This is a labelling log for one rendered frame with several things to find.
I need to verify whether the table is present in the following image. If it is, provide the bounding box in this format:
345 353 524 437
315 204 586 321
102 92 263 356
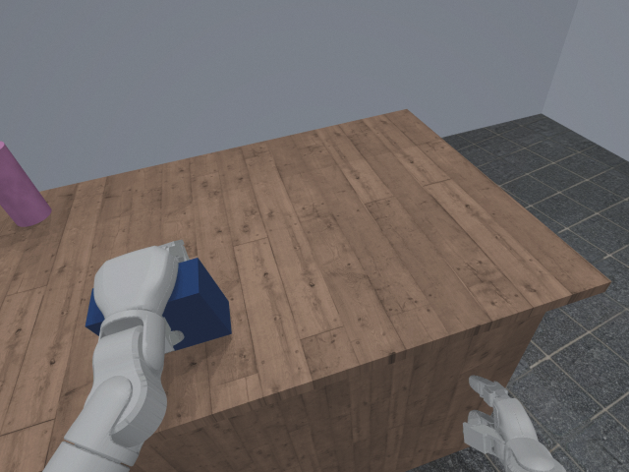
0 109 612 472

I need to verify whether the robot left hand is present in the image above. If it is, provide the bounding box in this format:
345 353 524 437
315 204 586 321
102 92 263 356
93 240 190 354

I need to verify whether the robot right forearm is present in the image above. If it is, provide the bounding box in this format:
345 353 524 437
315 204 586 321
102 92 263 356
504 437 566 472

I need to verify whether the robot left forearm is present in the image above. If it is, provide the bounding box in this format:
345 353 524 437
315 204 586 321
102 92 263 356
42 309 167 472

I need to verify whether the robot right hand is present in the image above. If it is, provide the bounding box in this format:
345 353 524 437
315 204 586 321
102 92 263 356
463 376 539 466

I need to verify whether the sponge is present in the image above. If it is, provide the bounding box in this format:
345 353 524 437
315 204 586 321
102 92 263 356
86 258 232 351

